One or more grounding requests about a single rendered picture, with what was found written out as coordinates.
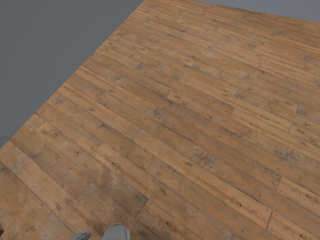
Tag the left robot thigh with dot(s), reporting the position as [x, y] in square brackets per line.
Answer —
[117, 232]

